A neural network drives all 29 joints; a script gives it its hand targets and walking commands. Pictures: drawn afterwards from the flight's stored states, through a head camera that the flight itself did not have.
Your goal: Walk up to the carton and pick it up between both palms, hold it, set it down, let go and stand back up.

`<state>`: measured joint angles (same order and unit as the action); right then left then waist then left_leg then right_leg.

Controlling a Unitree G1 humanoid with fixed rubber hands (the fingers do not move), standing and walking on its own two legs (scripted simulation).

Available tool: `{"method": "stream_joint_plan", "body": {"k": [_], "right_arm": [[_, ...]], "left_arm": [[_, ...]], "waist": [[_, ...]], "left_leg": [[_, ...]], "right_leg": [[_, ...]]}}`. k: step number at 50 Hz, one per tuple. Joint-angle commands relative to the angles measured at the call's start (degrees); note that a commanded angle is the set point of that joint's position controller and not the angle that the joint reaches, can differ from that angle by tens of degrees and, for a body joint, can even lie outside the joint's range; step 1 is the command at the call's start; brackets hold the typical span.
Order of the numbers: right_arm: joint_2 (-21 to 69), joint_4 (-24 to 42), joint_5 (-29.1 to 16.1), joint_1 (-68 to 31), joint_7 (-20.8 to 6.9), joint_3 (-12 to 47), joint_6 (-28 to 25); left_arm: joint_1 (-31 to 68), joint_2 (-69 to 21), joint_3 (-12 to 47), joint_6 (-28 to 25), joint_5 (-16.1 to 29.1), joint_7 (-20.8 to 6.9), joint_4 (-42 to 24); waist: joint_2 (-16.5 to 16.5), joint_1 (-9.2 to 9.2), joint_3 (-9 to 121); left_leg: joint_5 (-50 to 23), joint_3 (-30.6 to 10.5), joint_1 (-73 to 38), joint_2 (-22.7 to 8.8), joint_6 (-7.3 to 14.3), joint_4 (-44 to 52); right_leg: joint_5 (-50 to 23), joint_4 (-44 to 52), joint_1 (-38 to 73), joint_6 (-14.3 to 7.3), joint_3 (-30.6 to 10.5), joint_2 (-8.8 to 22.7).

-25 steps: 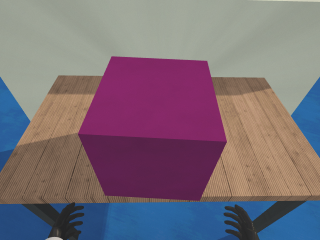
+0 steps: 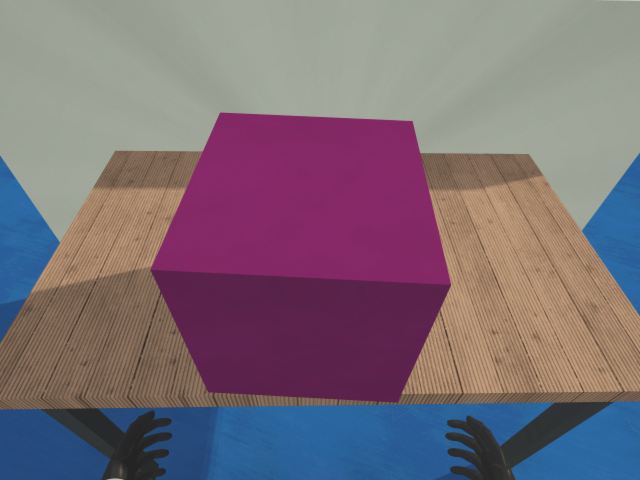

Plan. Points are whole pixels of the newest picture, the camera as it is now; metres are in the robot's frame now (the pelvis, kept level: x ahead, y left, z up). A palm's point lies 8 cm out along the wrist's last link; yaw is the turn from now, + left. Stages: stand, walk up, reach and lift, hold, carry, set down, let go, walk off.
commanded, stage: let go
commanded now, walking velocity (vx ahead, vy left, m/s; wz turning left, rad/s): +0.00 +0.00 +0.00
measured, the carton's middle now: (309, 258) +0.41 +0.03 +0.05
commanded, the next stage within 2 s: stand in 0.36 s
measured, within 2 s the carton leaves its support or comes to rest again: neither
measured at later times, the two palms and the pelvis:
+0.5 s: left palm out of the picture +0.15 +0.26 -0.08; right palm out of the picture +0.13 -0.23 -0.09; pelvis +0.00 +0.00 +0.00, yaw +0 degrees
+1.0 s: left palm out of the picture +0.10 +0.26 -0.11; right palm out of the picture +0.12 -0.27 -0.11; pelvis +0.01 -0.01 +0.00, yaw +0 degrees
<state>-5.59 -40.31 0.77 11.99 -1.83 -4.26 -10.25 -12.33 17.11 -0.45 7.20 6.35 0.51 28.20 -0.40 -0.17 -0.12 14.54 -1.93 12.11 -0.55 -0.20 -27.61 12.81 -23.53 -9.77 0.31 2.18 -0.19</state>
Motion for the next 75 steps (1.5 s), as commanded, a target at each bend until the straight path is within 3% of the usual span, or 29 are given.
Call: {"method": "stream_joint_plan", "body": {"k": [1,3,17,18,19,20,23,27,30,32,36,37,43,45,46,48,51,54,55,57,62,64,66,67,69,70,71,72,75], "right_arm": [[-10.80,2.90,0.72,-7.20,0.19,-2.58,-2.09],[-10.46,3.17,0.29,-8.08,-0.22,-2.53,-2.29],[-11.90,3.13,0.95,-6.89,0.21,-2.91,-2.00],[-11.72,5.09,1.90,-6.58,0.07,-2.03,-2.85],[-22.84,1.17,3.04,-1.94,1.72,-2.20,1.32],[-22.33,1.12,3.30,-0.72,2.88,-1.81,3.57],[-20.00,4.08,2.60,-2.40,2.50,-0.94,5.25],[-22.13,2.02,2.40,-2.11,2.02,-1.14,5.51],[-23.60,-0.23,1.45,-0.51,2.13,-0.92,6.32],[-24.06,0.54,1.76,-2.25,1.70,-0.96,6.30],[-23.32,-0.77,1.02,-1.67,1.95,0.06,6.84],[-23.62,-0.21,0.66,-2.92,1.80,-0.23,6.51],[-23.89,-3.29,1.00,-1.02,2.31,0.37,6.88],[-24.45,-2.90,0.89,-3.00,2.25,-0.18,6.90],[-23.67,-3.40,1.07,-3.34,2.40,-0.06,7.04],[-24.45,-3.29,1.30,-2.06,2.31,0.01,6.73],[-24.13,-4.49,1.15,-2.33,2.75,0.36,7.06],[-24.20,-3.62,1.20,-3.11,2.48,0.21,6.77],[-23.68,-5.22,0.64,-4.18,2.62,-0.14,7.17],[-25.00,-6.00,1.51,-1.89,2.51,-0.02,6.91],[-24.31,-6.73,1.10,-3.92,2.47,-0.03,6.72],[-24.05,-7.13,1.19,-0.65,2.40,0.48,6.44],[-24.58,-8.81,1.67,-1.96,2.81,0.62,6.94],[-25.35,-8.55,1.43,-3.29,2.47,-0.04,6.96],[-23.04,-8.05,1.10,-3.73,2.07,0.50,6.75],[-25.31,-8.31,0.47,-3.80,1.95,0.17,6.88],[-24.40,-9.26,1.18,-2.26,1.86,0.46,7.08],[-26.02,-9.66,0.39,-3.45,2.39,-0.18,7.09],[-24.21,-9.69,0.53,-1.33,2.78,0.18,7.05]], "left_arm": [[3.30,0.06,2.57,-1.72,-4.00,0.78,-6.34],[4.52,0.14,2.50,-1.51,-3.75,0.79,-7.69],[3.43,0.13,3.27,-2.18,-3.30,0.52,-6.98],[3.22,1.40,2.11,-2.44,-4.53,0.68,-5.67],[3.29,13.03,-4.68,-6.01,-9.40,1.05,-1.35],[0.16,13.44,-5.28,-7.59,-8.93,0.52,1.45],[1.40,13.00,-5.37,-8.78,-10.03,0.08,4.53],[1.53,11.33,-4.57,-9.90,-8.96,-0.49,6.84],[2.67,13.94,-5.16,-10.49,-9.42,-0.24,9.70],[1.66,13.20,-4.78,-10.90,-8.72,-0.06,11.74],[1.03,14.13,-4.53,-10.41,-8.18,-0.13,14.72],[2.54,12.64,-4.32,-10.50,-8.01,-0.17,14.63],[0.90,12.21,-3.79,-10.62,-7.48,-0.61,18.82],[3.14,13.62,-4.03,-10.54,-8.08,-0.26,18.95],[2.33,12.07,-4.09,-10.94,-7.57,-0.21,18.98],[4.67,13.11,-3.66,-10.28,-8.46,0.01,20.36],[5.65,12.07,-3.35,-10.54,-7.79,-0.56,20.15],[5.21,12.41,-3.46,-10.88,-8.24,-0.07,21.62],[5.13,11.96,-2.87,-11.19,-8.47,-0.26,21.40],[3.45,12.89,-3.39,-10.92,-7.45,-0.18,23.22],[5.65,14.10,-4.17,-10.53,-8.03,-0.52,23.27],[3.24,12.38,-2.84,-10.04,-7.46,-0.63,25.15],[4.81,12.57,-2.99,-10.32,-7.57,-0.37,24.47],[4.94,12.21,-3.65,-10.25,-7.38,-0.26,24.17],[3.41,14.56,-4.58,-10.65,-7.88,-0.36,26.03],[2.65,14.68,-4.14,-10.90,-7.43,-0.46,26.18],[4.55,15.40,-4.11,-10.33,-7.76,-0.23,26.39],[2.82,11.86,-2.79,-10.72,-7.41,-0.72,26.27],[5.47,12.22,-2.90,-11.09,-7.64,-0.51,26.65]], "waist": [[2.45,-1.28,1.36],[5.23,-0.37,0.85],[4.10,-1.60,2.23],[3.63,-0.02,3.60],[7.46,1.29,4.02],[9.02,1.57,3.76],[3.41,-0.63,-0.21],[4.09,1.10,2.65],[3.20,-0.57,1.60],[6.54,0.41,3.70],[3.10,0.00,5.09],[6.76,0.78,6.22],[4.65,0.61,7.11],[7.51,0.05,5.59],[6.62,1.66,6.14],[2.43,-0.59,1.75],[7.15,0.32,4.20],[5.95,0.63,4.44],[2.09,1.16,4.62],[6.53,0.12,4.03],[2.33,0.46,4.30],[7.49,-0.33,1.32],[4.22,1.48,2.83],[7.55,1.21,-0.58],[2.55,1.68,2.13],[7.82,1.59,2.14],[5.05,0.35,-0.96],[3.97,2.51,3.00],[5.68,0.18,2.19]], "left_leg": [[-9.85,3.88,-4.80,0.18,-3.18,7.68],[-7.69,4.54,-4.49,-0.17,-3.48,8.46],[-7.86,3.44,-4.75,-0.18,-2.92,7.79],[-9.85,4.46,-5.31,0.08,-2.31,7.02],[-15.16,-2.35,2.45,-4.43,0.32,4.74],[-14.58,-3.86,2.62,-5.12,2.08,5.36],[-4.37,-3.35,5.48,-5.06,2.85,5.73],[-1.60,-3.21,4.66,-4.21,2.86,5.59],[-6.67,-3.28,2.61,-4.30,2.63,5.34],[-9.34,-3.39,0.40,-4.87,2.89,3.78],[-12.76,-4.43,-2.14,-5.88,3.36,4.21],[-14.01,-3.40,-0.65,-5.39,2.95,3.47],[-16.74,-4.02,-3.71,-6.72,3.59,3.41],[-17.57,-2.66,-3.34,-5.48,2.90,4.82],[-18.77,-3.36,-4.26,-5.93,2.96,4.37],[-12.70,-4.53,-0.79,-5.73,3.02,7.03],[-13.00,-4.50,-1.99,-6.13,2.82,7.06],[-13.10,-4.34,-2.67,-5.97,3.20,6.23],[-16.53,-4.78,-3.65,-6.15,3.44,5.67],[-17.55,-4.68,-1.94,-5.92,3.48,6.09],[-11.82,-5.08,-3.75,-6.46,2.80,7.82],[-12.28,-4.51,-1.93,-6.29,2.92,7.68],[-10.38,-4.46,-1.53,-6.58,2.64,9.02],[-9.40,-4.16,0.28,-5.76,2.13,9.49],[-8.19,-5.05,-1.17,-5.63,2.98,8.60],[-8.41,-5.01,-1.78,-5.97,3.29,8.55],[-7.91,-4.63,-0.23,-5.98,3.06,9.78],[-9.14,-5.26,-2.83,-6.16,3.19,8.40],[-12.45,-4.95,-2.53,-5.93,2.66,8.14]], "right_leg": [[-4.68,3.59,2.75,-2.78,0.03,-1.38],[-2.96,3.17,1.51,-3.07,0.37,-1.39],[-4.81,2.87,3.10,-2.95,-0.61,-0.77],[-6.05,1.87,2.56,-2.90,-0.35,-1.28],[-7.57,-2.16,2.73,-2.02,-6.41,5.74],[-5.48,-1.79,3.23,-2.58,-7.03,5.78],[-0.92,-0.42,0.94,-2.90,-7.52,5.24],[-0.94,0.43,1.64,-3.37,-8.83,6.50],[-8.15,1.25,0.80,-2.77,-7.94,6.36],[-7.13,0.57,0.13,-3.27,-8.28,6.41],[-10.01,1.12,1.90,-3.38,-7.97,6.12],[-11.32,0.03,3.67,-3.88,-8.47,7.60],[-15.94,0.79,3.62,-4.09,-8.85,6.95],[-16.08,0.50,3.76,-3.26,-7.45,6.52],[-15.96,0.13,2.88,-3.14,-7.31,6.91],[-11.09,1.00,1.83,-3.49,-7.60,6.36],[-9.02,1.61,2.58,-3.29,-8.35,6.00],[-8.62,3.15,2.85,-3.67,-8.27,6.78],[-12.00,2.35,2.65,-4.00,-8.18,7.25],[-15.39,1.77,4.05,-3.78,-8.75,7.13],[-7.52,1.87,1.84,-3.87,-6.80,6.39],[-6.73,3.13,1.15,-3.71,-7.85,6.95],[-5.35,2.64,2.44,-4.06,-8.31,7.02],[-7.09,2.92,0.77,-3.55,-7.70,5.83],[-5.83,3.25,2.54,-3.76,-8.44,6.60],[-6.23,4.15,1.88,-4.09,-9.39,6.82],[-4.26,3.66,1.07,-3.77,-9.10,6.63],[-7.84,4.72,2.39,-3.86,-8.62,7.58],[-9.34,4.24,2.41,-2.95,-8.29,6.92]]}}
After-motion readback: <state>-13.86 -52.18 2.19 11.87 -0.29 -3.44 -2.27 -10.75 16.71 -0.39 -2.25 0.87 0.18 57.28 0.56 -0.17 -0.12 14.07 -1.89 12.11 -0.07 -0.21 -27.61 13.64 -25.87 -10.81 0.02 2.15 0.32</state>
